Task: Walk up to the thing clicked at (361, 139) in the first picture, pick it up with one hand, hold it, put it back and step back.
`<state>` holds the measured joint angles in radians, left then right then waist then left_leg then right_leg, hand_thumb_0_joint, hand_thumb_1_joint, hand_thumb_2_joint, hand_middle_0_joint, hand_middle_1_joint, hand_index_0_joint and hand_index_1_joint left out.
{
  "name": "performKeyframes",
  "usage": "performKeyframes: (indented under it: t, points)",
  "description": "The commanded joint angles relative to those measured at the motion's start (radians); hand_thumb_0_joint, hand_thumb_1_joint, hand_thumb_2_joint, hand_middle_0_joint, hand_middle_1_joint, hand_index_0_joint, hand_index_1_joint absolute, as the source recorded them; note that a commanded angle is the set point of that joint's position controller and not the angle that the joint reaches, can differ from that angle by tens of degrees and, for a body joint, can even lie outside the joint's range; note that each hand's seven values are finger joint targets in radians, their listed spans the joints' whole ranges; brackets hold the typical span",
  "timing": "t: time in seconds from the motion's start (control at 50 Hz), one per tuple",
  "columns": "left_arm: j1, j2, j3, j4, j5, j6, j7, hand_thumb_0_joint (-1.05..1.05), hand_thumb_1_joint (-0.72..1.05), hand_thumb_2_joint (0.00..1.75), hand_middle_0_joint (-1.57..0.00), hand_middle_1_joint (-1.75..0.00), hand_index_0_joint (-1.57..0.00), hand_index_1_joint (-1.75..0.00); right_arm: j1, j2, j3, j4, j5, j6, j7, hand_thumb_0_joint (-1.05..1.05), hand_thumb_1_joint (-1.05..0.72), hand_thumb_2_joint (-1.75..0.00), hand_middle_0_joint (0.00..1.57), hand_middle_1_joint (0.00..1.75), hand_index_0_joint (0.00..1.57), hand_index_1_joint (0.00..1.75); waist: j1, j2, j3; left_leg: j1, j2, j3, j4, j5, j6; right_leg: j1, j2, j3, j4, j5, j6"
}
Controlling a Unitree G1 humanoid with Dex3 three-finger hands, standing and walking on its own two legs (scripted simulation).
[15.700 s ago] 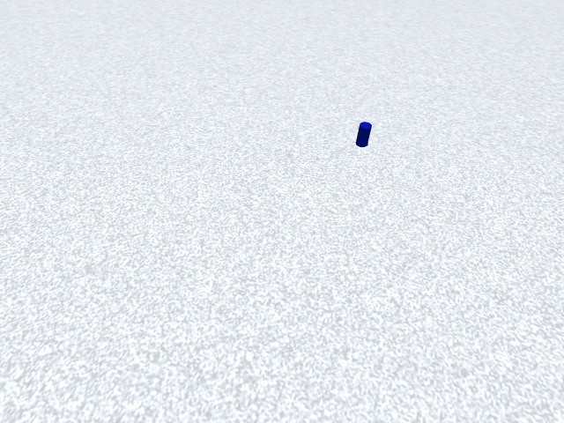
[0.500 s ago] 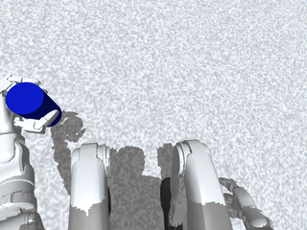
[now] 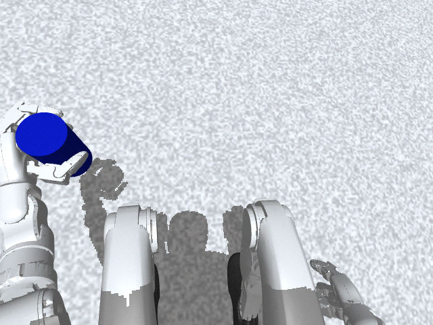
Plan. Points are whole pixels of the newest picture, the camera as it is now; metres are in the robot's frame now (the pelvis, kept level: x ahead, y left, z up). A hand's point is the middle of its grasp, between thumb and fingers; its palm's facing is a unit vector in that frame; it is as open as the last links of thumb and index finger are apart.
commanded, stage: lift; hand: left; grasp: from the side
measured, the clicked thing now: (59, 148) +0.42 +0.27 -0.06
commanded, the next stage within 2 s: none
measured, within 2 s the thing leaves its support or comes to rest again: neither
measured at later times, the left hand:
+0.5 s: hand (45, 137) +0.41 +0.26 +0.01, palm faces +0.23 -0.97 -0.03, open 9.8 cm
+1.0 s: hand out of the picture +0.39 +0.24 +0.18, palm faces +0.25 -0.97 -0.04, open 9.8 cm
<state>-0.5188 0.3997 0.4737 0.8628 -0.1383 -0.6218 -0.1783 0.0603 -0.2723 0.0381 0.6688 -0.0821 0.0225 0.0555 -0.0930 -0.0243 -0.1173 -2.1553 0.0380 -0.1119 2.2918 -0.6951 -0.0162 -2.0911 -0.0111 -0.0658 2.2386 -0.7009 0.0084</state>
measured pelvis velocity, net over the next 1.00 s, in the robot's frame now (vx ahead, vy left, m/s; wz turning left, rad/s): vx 0.03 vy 0.00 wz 0.04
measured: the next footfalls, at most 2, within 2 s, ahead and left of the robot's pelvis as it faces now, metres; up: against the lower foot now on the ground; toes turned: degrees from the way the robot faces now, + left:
none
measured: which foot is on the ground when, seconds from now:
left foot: down 0.00-1.00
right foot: down 0.00-1.00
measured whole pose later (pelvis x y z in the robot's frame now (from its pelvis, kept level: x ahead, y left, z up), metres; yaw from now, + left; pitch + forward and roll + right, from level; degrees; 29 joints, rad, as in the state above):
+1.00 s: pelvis +0.03 +0.00 +0.17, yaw +3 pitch +30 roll -4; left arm -0.20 0.27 0.28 0.27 -0.19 -0.30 -0.05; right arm 0.11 -0.24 -0.01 0.59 0.03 0.00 -0.02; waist -0.03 0.02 -0.18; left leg -1.63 0.05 -0.07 1.77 -0.66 -0.01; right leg -1.57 -0.01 -0.06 1.72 -0.66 0.01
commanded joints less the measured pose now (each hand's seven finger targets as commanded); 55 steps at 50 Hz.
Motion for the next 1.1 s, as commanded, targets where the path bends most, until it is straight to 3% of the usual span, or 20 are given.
performKeyframes:
  t: [0.0, 0.04, 0.08, 0.18, 0.22, 0.26, 0.46, 0.5, 0.58, 0.62, 0.7, 0.78, 0.8, 0.82, 0.88, 0.94, 0.98, 1.0, 1.04, 1.08]
  points:
    - [-0.313, 0.221, 0.035, -0.259, -0.035, -0.100, -0.005, 0.00, 0.16, 1.31, -1.23, -1.35, -1.22, -1.38, 0.097, -0.212, -0.077, -0.059, 0.004, -0.023, -0.013, 0.00, -0.90, -0.90, 0.20, 0.30, 0.20, 0.30, 0.011, 0.224, -0.650, 0.505, -0.019, 0.048, -0.299, 0.135, 0.027, 0.275, 0.030, -0.039, -0.232, 0.167, -0.052]
    - [-0.288, 0.249, 0.057, -0.232, -0.032, -0.098, -0.004, 0.00, 0.17, 1.32, -1.23, -1.35, -1.22, -1.38, 0.105, -0.210, -0.080, -0.058, 0.004, -0.024, -0.014, 0.00, -0.90, -0.90, 0.20, 0.30, 0.20, 0.30, 0.020, 0.199, -0.657, 0.483, -0.021, 0.060, -0.294, 0.130, 0.033, 0.320, 0.030, -0.030, -0.248, 0.163, -0.047]
    - [-0.282, 0.215, 0.032, -0.193, -0.028, -0.092, -0.004, 0.00, 0.16, 1.24, -1.27, -1.38, -1.29, -1.37, 0.104, -0.206, -0.077, -0.056, 0.004, -0.024, -0.012, 0.00, -0.93, -0.90, 0.20, 0.30, 0.20, 0.30, 0.009, 0.172, -0.633, 0.454, -0.022, 0.062, -0.293, 0.134, 0.036, 0.325, 0.030, -0.029, -0.252, 0.168, -0.046]
    - [-0.286, 0.251, 0.045, -0.284, -0.033, -0.090, -0.020, 0.00, 0.12, 1.24, -1.29, -1.42, -1.32, -1.41, 0.109, -0.213, -0.090, -0.061, 0.011, -0.023, -0.016, 0.00, -0.93, -0.90, 0.20, 0.30, 0.20, 0.30, 0.032, 0.208, -0.694, 0.518, -0.021, 0.068, -0.317, 0.143, 0.032, 0.335, 0.030, -0.022, -0.264, 0.169, -0.050]
    - [-0.279, 0.217, 0.025, -0.286, -0.047, -0.079, -0.033, 0.00, 0.12, 1.25, -1.29, -1.43, -1.31, -1.42, 0.114, -0.206, -0.090, -0.068, 0.017, -0.025, -0.019, 0.00, -0.93, -0.90, 0.20, 0.30, 0.20, 0.30, 0.017, 0.184, -0.695, 0.502, -0.023, 0.072, -0.319, 0.140, 0.038, 0.370, 0.029, -0.015, -0.287, 0.174, -0.045]
    - [-0.272, 0.256, 0.050, -0.294, -0.051, -0.070, -0.033, 0.00, 0.10, 1.25, -1.28, -1.42, -1.31, -1.41, 0.116, -0.207, -0.093, -0.065, 0.025, -0.030, -0.023, 0.00, -0.92, -0.90, 0.20, 0.30, 0.20, 0.30, 0.037, 0.168, -0.690, 0.496, -0.023, 0.075, -0.329, 0.130, 0.040, 0.383, 0.030, -0.007, -0.303, 0.158, -0.045]
    - [-0.198, 0.174, -0.009, -0.442, -0.079, 0.001, -0.025, 0.00, 0.07, 1.24, -1.28, -1.42, -1.31, -1.41, 0.115, -0.186, -0.102, -0.109, 0.057, -0.046, -0.041, 0.00, -0.92, -0.90, 0.20, 0.30, 0.20, 0.30, 0.033, 0.158, -0.674, 0.558, -0.020, 0.067, -0.424, 0.121, 0.042, 0.443, 0.026, 0.004, -0.403, 0.151, -0.046]
    - [-0.153, 0.191, 0.001, -0.475, -0.077, 0.018, -0.015, 0.00, 0.04, 1.25, -1.27, -1.42, -1.30, -1.41, 0.113, -0.184, -0.108, -0.121, 0.062, -0.047, -0.045, 0.00, -0.92, -0.90, 0.20, 0.30, 0.20, 0.30, 0.051, 0.145, -0.678, 0.573, -0.018, 0.069, -0.449, 0.104, 0.042, 0.480, 0.025, 0.018, -0.440, 0.125, -0.043]
    - [-0.119, 0.148, -0.039, -0.568, -0.087, 0.054, -0.001, 0.00, 0.08, 1.23, -1.25, -1.40, -1.29, -1.39, 0.109, -0.177, -0.111, -0.136, 0.078, -0.053, -0.052, 0.00, -0.92, -0.90, 0.20, 0.30, 0.20, 0.30, 0.049, 0.163, -0.687, 0.654, -0.018, 0.057, -0.512, 0.109, 0.038, 0.501, 0.025, 0.011, -0.481, 0.138, -0.047]
    - [-0.066, 0.157, -0.019, -0.590, -0.089, 0.076, 0.016, 0.00, 0.11, 1.25, -1.25, -1.40, -1.28, -1.39, 0.115, -0.181, -0.116, -0.141, 0.086, -0.055, -0.059, 0.00, -0.91, -0.90, 0.20, 0.30, 0.20, 0.30, 0.060, 0.154, -0.689, 0.699, -0.014, 0.048, -0.538, 0.137, 0.037, 0.525, 0.025, 0.010, -0.499, 0.163, -0.047]
    - [-0.061, 0.100, -0.077, -0.685, -0.086, 0.118, 0.048, 0.00, 0.15, 1.25, -1.23, -1.39, -1.26, -1.38, 0.116, -0.166, -0.117, -0.140, 0.094, -0.057, -0.066, 0.00, -0.90, -0.90, 0.20, 0.30, 0.20, 0.30, 0.049, 0.185, -0.659, 0.806, -0.009, 0.031, -0.604, 0.180, 0.032, 0.532, 0.020, 0.009, -0.547, 0.200, -0.048]
    - [-0.019, 0.100, -0.096, -0.784, -0.078, 0.153, 0.083, 0.00, 0.10, 1.23, -1.22, -1.37, -1.25, -1.36, 0.121, -0.156, -0.123, -0.158, 0.101, -0.059, -0.073, 0.00, -0.91, -0.90, 0.20, 0.30, 0.20, 0.30, 0.056, 0.164, -0.686, 0.853, -0.012, 0.040, -0.657, 0.197, 0.036, 0.664, 0.019, 0.018, -0.622, 0.228, -0.041]
    - [0.004, 0.113, -0.077, -0.794, -0.078, 0.164, 0.090, 0.00, 0.10, 1.23, -1.21, -1.37, -1.24, -1.36, 0.117, -0.155, -0.123, -0.160, 0.103, -0.060, -0.074, 0.00, -0.91, -0.90, 0.20, 0.30, 0.20, 0.30, 0.066, 0.164, -0.689, 0.889, -0.010, 0.035, -0.675, 0.224, 0.034, 0.674, 0.019, 0.017, -0.629, 0.246, -0.042]
    - [0.037, 0.091, -0.101, -0.808, -0.077, 0.177, 0.095, 0.00, 0.10, 1.22, -1.21, -1.37, -1.24, -1.36, 0.107, -0.147, -0.119, -0.171, 0.106, -0.060, -0.075, 0.00, -0.91, -0.90, 0.20, 0.30, 0.20, 0.30, 0.066, 0.161, -0.685, 0.905, -0.012, 0.037, -0.693, 0.215, 0.035, 0.697, 0.020, 0.017, -0.655, 0.237, -0.041]
    - [0.078, 0.076, -0.110, -0.840, -0.074, 0.214, 0.127, 0.00, 0.14, 1.24, -1.21, -1.37, -1.24, -1.36, 0.107, -0.144, -0.122, -0.183, 0.114, -0.061, -0.084, 0.00, -0.90, -0.90, 0.20, 0.30, 0.20, 0.30, 0.069, 0.138, -0.652, 0.954, -0.010, 0.036, -0.755, 0.217, 0.034, 0.770, 0.020, 0.021, -0.722, 0.246, -0.037]
    - [0.145, 0.025, -0.159, -0.890, -0.077, 0.240, 0.141, 0.00, 0.14, 1.22, -1.21, -1.35, -1.23, -1.34, 0.107, -0.136, -0.120, -0.191, 0.119, -0.068, -0.090, 0.00, -0.90, -0.90, 0.20, 0.30, 0.20, 0.30, 0.061, 0.143, -0.628, 1.036, -0.009, 0.024, -0.823, 0.229, 0.029, 0.813, 0.022, 0.015, -0.774, 0.258, -0.036]
    - [0.179, 0.039, -0.148, -0.914, -0.073, 0.254, 0.158, 0.00, 0.16, 1.23, -1.21, -1.36, -1.24, -1.35, 0.120, -0.131, -0.119, -0.193, 0.122, -0.071, -0.097, 0.00, -0.90, -0.90, 0.20, 0.30, 0.20, 0.30, 0.067, 0.129, -0.618, 1.072, -0.009, 0.026, -0.864, 0.257, 0.028, 0.880, 0.022, 0.015, -0.817, 0.286, -0.033]
    - [0.172, 0.030, -0.165, -0.905, -0.069, 0.259, 0.161, 0.00, 0.16, 1.22, -1.21, -1.35, -1.24, -1.34, 0.115, -0.125, -0.116, -0.189, 0.124, -0.073, -0.102, 0.00, -0.90, -0.90, 0.20, 0.30, 0.20, 0.30, 0.047, 0.121, -0.570, 1.064, -0.012, 0.031, -0.879, 0.242, 0.030, 0.892, 0.024, 0.018, -0.843, 0.281, -0.031]
    - [0.145, 0.052, -0.138, -0.926, -0.071, 0.257, 0.176, 0.00, 0.13, 1.22, -1.22, -1.36, -1.24, -1.36, 0.118, -0.115, -0.111, -0.188, 0.123, -0.080, -0.106, 0.00, -0.91, -0.90, 0.20, 0.30, 0.20, 0.30, 0.054, 0.101, -0.552, 1.071, -0.017, 0.042, -0.904, 0.255, 0.034, 0.964, 0.025, 0.027, -0.883, 0.297, -0.028]
    - [0.163, 0.022, -0.164, -0.902, -0.071, 0.258, 0.180, 0.00, 0.13, 1.23, -1.22, -1.36, -1.25, -1.35, 0.125, -0.109, -0.106, -0.182, 0.123, -0.087, -0.109, 0.00, -0.90, -0.90, 0.20, 0.30, 0.20, 0.30, 0.050, 0.102, -0.514, 1.107, -0.018, 0.046, -0.936, 0.268, 0.034, 0.989, 0.026, 0.028, -0.915, 0.308, -0.029]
